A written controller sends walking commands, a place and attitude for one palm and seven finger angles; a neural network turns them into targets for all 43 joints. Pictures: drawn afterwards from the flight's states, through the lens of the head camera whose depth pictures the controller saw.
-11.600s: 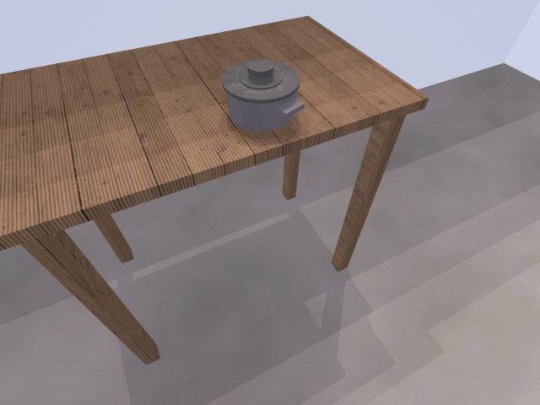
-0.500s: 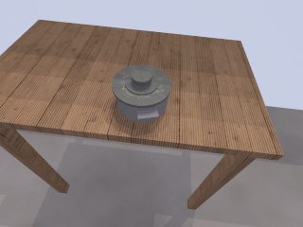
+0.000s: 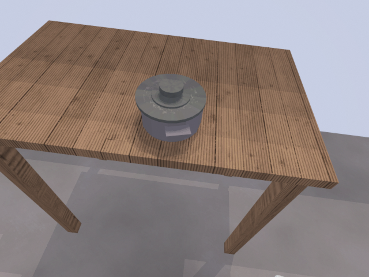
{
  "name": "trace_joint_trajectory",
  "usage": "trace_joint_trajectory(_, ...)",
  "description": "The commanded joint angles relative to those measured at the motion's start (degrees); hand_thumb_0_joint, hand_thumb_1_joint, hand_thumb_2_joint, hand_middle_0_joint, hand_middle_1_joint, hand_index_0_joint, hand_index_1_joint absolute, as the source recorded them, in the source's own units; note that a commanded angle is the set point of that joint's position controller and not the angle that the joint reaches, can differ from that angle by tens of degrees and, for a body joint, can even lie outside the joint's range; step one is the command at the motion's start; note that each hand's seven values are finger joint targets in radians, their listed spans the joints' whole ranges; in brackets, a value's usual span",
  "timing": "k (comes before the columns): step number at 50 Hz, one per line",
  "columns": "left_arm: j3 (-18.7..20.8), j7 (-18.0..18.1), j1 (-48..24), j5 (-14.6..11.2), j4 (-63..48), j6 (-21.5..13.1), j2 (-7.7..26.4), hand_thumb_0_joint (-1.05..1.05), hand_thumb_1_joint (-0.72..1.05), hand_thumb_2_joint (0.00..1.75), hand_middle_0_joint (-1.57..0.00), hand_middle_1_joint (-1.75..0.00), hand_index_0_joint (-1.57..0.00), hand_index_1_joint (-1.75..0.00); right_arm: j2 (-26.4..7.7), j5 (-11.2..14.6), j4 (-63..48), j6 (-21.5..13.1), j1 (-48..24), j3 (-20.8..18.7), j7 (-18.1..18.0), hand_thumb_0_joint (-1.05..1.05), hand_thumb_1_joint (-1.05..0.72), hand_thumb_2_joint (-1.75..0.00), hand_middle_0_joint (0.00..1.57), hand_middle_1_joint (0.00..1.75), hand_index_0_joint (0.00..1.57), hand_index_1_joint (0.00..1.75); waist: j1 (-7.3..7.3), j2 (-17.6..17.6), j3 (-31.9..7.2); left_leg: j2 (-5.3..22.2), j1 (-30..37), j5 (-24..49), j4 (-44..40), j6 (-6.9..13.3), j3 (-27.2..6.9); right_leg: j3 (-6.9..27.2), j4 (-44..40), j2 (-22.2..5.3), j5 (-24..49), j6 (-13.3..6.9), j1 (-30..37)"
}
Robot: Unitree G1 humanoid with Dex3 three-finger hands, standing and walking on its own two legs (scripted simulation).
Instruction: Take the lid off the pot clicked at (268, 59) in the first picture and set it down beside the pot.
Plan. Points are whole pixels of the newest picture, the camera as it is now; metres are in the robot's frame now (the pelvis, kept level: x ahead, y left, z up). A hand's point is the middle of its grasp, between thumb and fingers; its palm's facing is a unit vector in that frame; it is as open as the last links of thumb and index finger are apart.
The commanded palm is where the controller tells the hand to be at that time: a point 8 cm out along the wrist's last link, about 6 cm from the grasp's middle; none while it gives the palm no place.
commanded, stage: come to a stop and stand still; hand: left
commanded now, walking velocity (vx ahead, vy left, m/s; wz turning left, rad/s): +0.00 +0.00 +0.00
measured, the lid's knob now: (171, 87) +0.46 +0.07 +0.17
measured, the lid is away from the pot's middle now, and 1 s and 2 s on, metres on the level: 0.00 0.00 0.00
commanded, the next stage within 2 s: look again from close up in 0.36 s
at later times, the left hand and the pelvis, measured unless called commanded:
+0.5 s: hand out of the picture -0.02 +0.19 -0.17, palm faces +0.01 -0.98 -0.19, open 7.4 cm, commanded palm none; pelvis -0.02 +0.01 +0.01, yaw -1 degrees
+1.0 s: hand out of the picture +0.03 +0.21 -0.17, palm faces -0.02 -0.98 -0.21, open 7.3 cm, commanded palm none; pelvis +0.00 +0.03 +0.00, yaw -2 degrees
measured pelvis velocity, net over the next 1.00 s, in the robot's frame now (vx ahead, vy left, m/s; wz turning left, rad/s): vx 0.00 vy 0.03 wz -0.03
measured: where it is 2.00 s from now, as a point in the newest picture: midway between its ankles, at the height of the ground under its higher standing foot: outside the picture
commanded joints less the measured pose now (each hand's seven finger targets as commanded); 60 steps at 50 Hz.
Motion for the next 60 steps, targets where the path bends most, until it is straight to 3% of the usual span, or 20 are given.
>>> trace_joint_trajectory(1,1.7,0.3,2.2,-0.6,-4.1,-0.8,4.5,0.00,0.90,0.90,-0.20,-0.30,-0.20,-0.30,-8.9,-1.4,-3.1,-0.3,2.6,-0.9,-0.1,0.00,-0.90,-0.90,0.20,0.30,0.20,0.30,0.45,12.7,0.3,15.5,-5.9,-2.0,-17.8,10.1,-17.0,-0.1,4.3,-0.1,-11.0,-0.6,-0.1)
trace_joint_trajectory(3,1.4,0.2,2.8,-0.3,-2.2,-0.3,4.2,0.00,0.90,0.90,-0.20,-0.30,-0.20,-0.30,-7.1,-1.2,-3.1,-0.6,0.2,-0.1,-0.3,0.00,-0.90,-0.90,0.20,0.30,0.20,0.30,1.41,17.3,1.2,13.0,-9.2,-10.5,-21.0,9.5,-16.7,0.3,6.9,-1.1,-9.2,-1.1,1.8)
trace_joint_trajectory(4,1.4,-0.1,3.7,-0.1,-1.5,-0.3,4.2,0.00,0.90,0.90,-0.20,-0.30,-0.20,-0.30,-6.7,-1.1,-3.1,-0.5,0.1,0.1,-0.5,0.00,-0.90,-0.90,0.20,0.30,0.20,0.30,1.54,17.0,0.5,12.4,-8.3,-10.8,-20.9,9.3,-15.8,0.7,7.2,-1.3,-7.5,-1.2,1.7)
trace_joint_trajectory(8,0.8,-0.5,6.4,-0.4,0.5,-1.5,3.4,0.00,0.90,0.90,-0.20,-0.30,-0.20,-0.30,-7.1,-0.8,-2.2,-0.5,2.0,-0.1,-0.6,0.00,-0.90,-0.90,0.20,0.30,0.20,0.30,1.85,8.2,-4.9,9.6,-0.2,-7.6,-15.4,6.9,-11.9,0.3,-5.9,-1.4,-0.2,-0.7,3.3)
trace_joint_trajectory(10,0.9,-0.4,5.4,-0.3,0.4,-2.3,4.6,0.00,0.90,0.90,-0.20,-0.30,-0.20,-0.30,-5.0,-0.4,-1.6,-0.4,3.5,-0.3,-0.5,0.00,-0.90,-0.90,0.20,0.30,0.20,0.30,0.77,1.4,-3.9,5.6,1.4,-5.0,-10.3,4.0,-8.1,5.8,-14.2,-3.9,2.9,-1.6,2.2)
trace_joint_trajectory(11,0.9,-0.4,4.3,-0.4,0.2,-2.5,5.4,0.00,0.90,0.90,-0.20,-0.30,-0.20,-0.30,-4.6,-0.3,-1.4,-0.5,4.5,-0.1,-0.3,0.00,-0.90,-0.90,0.20,0.30,0.20,0.30,-0.23,0.6,-4.3,4.3,3.9,-2.4,-8.4,2.8,-6.1,8.5,-15.6,-6.2,3.0,-2.7,0.1)
trace_joint_trajectory(12,0.8,-0.5,3.6,-0.6,0.2,-2.7,6.2,0.00,0.90,0.90,-0.20,-0.30,-0.20,-0.30,-4.4,-0.3,-1.0,-0.7,5.2,0.0,-0.2,0.00,-0.90,-0.90,0.20,0.30,0.20,0.30,-0.88,0.4,-5.9,3.9,6.5,-1.2,-8.1,2.2,-5.1,8.9,-15.7,-7.4,2.8,-3.2,-1.4)
trace_joint_trajectory(14,0.8,-0.4,2.2,-0.6,0.3,-3.0,5.6,0.00,0.90,0.90,-0.20,-0.30,-0.20,-0.30,-4.8,-0.4,0.1,-0.8,5.7,-0.3,-0.2,0.00,-0.90,-0.90,0.20,0.30,0.20,0.30,-1.30,-4.3,-6.1,4.7,8.9,1.1,-7.2,1.9,-4.8,7.8,-15.5,-6.3,2.4,-2.7,-2.9)
trace_joint_trajectory(19,0.5,-0.4,4.3,-0.6,2.1,-2.6,5.0,0.00,0.90,0.90,-0.20,-0.30,-0.20,-0.30,-4.5,-0.4,2.1,-0.9,5.8,0.4,-0.1,0.00,-0.90,-0.90,0.20,0.30,0.20,0.30,-0.51,3.4,-0.6,5.6,4.6,-4.4,-12.0,2.2,-7.0,6.3,-15.9,-4.5,-1.3,-2.1,-3.3)
trace_joint_trajectory(22,0.4,-0.4,5.8,-0.6,3.2,-2.6,5.0,0.00,0.90,0.90,-0.20,-0.30,-0.20,-0.30,-4.5,-0.4,2.9,-0.9,6.5,0.7,-0.2,0.00,-0.90,-0.90,0.20,0.30,0.20,0.30,-0.12,3.7,0.2,5.5,3.0,-5.6,-12.9,2.2,-7.2,5.9,-16.0,-4.4,-1.0,-2.2,-2.1)
trace_joint_trajectory(23,-0.4,1.9,10.6,0.8,5.2,-4.4,4.4,0.00,0.90,0.90,-0.20,-0.30,-0.20,-0.30,-7.0,-0.2,-0.2,-1.6,2.5,0.9,0.1,0.00,-0.90,-0.90,0.20,0.30,0.20,0.30,1.23,5.5,-1.1,5.1,3.9,4.1,-0.9,0.7,-2.5,7.3,-15.8,-5.9,10.8,-2.3,-0.9)
trace_joint_trajectory(24,-0.3,1.6,5.7,0.0,2.2,-4.5,7.7,0.00,0.90,0.90,-0.20,-0.30,-0.20,-0.30,-4.0,-0.4,-1.2,-1.1,6.9,1.3,0.6,0.00,-0.90,-0.90,0.20,0.30,0.20,0.30,-2.46,4.6,-5.0,3.9,4.3,-3.7,-1.1,0.9,-2.7,9.7,-16.5,-8.1,-4.2,-3.7,-2.9)
trace_joint_trajectory(25,0.3,0.9,4.5,-0.4,1.3,-4.0,8.4,0.00,0.90,0.90,-0.20,-0.30,-0.20,-0.30,-4.4,-0.9,-0.8,-0.7,7.7,0.6,0.7,0.00,-0.90,-0.90,0.20,0.30,0.20,0.30,-1.93,11.6,-7.6,3.1,6.3,-2.2,-1.4,0.9,-3.2,9.1,-13.8,-8.0,-2.9,-5.4,-3.1)
trace_joint_trajectory(26,0.4,0.9,4.3,-0.6,1.1,-4.0,7.9,0.00,0.90,0.90,-0.20,-0.30,-0.20,-0.30,-4.5,-0.8,-1.2,-0.6,8.3,0.6,0.4,0.00,-0.90,-0.90,0.20,0.30,0.20,0.30,-2.58,10.6,-6.5,4.1,4.2,-4.9,-1.4,1.5,-4.1,7.6,-12.9,-6.3,-5.8,-5.1,-4.0)
trace_joint_trajectory(29,-0.2,0.8,4.9,-0.2,1.1,-3.7,5.7,0.00,0.90,0.90,-0.20,-0.30,-0.20,-0.30,-5.4,-0.7,-1.4,-0.6,8.5,0.6,0.6,0.00,-0.90,-0.90,0.20,0.30,0.20,0.30,-1.80,3.5,0.5,4.5,-3.4,-8.3,-4.1,2.7,-5.8,6.0,-11.2,-3.8,-8.1,-4.5,-5.7)
trace_joint_trajectory(32,-0.3,0.9,5.9,-0.3,1.2,-3.5,4.7,0.00,0.90,0.90,-0.20,-0.30,-0.20,-0.30,-5.5,-0.6,-1.4,-1.2,9.4,0.7,0.5,0.00,-0.90,-0.90,0.20,0.30,0.20,0.30,-1.14,1.6,0.6,5.3,-4.2,-6.1,-5.4,3.4,-7.1,4.9,-9.3,-2.9,-4.9,-4.2,-4.4)
trace_joint_trajectory(36,-0.2,0.9,6.8,-0.4,1.4,-3.1,4.4,0.00,0.90,0.90,-0.20,-0.30,-0.20,-0.30,-6.0,-0.5,-0.8,-1.7,9.5,0.9,0.3,0.00,-0.90,-0.90,0.20,0.30,0.20,0.30,-0.07,4.5,-0.3,6.8,-4.1,-5.4,-8.5,4.4,-9.4,2.7,-7.2,-1.7,-1.4,-3.1,-1.5)
trace_joint_trajectory(45,-0.1,0.8,6.8,-0.5,1.7,-3.1,5.1,0.00,0.90,0.90,-0.20,-0.30,-0.20,-0.30,-5.7,-0.4,0.7,-2.4,9.1,0.8,-0.1,0.00,-0.90,-0.90,0.20,0.30,0.20,0.30,0.26,3.4,-5.0,7.0,2.6,5.1,-7.5,4.6,-7.2,2.9,-8.1,-2.8,5.9,-2.3,1.0)
trace_joint_trajectory(48,-0.2,0.9,6.7,-0.5,2.2,-3.0,5.2,0.00,0.90,0.90,-0.20,-0.30,-0.20,-0.30,-5.8,-0.3,1.2,-2.4,8.5,0.8,-0.2,0.00,-0.90,-0.90,0.20,0.30,0.20,0.30,-0.05,5.0,-4.3,6.9,3.4,6.6,-7.1,4.3,-6.7,3.7,-8.7,-3.0,6.5,-2.2,0.5)
trace_joint_trajectory(60,-0.2,0.5,6.9,-0.5,3.2,-3.2,6.0,0.00,0.90,0.90,-0.20,-0.30,-0.20,-0.30,-5.2,0.0,1.9,-2.1,6.2,0.6,-0.2,0.00,-0.90,-0.90,0.20,0.30,0.20,0.30,-0.09,3.1,-3.0,6.2,5.0,7.2,-5.4,3.4,-4.5,5.3,-11.3,-4.0,10.4,-2.1,0.8)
